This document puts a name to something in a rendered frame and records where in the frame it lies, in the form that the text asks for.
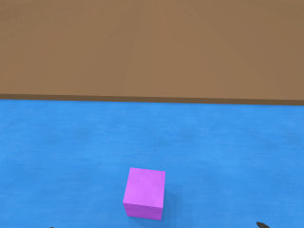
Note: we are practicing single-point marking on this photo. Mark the carton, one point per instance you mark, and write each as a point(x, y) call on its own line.
point(144, 193)

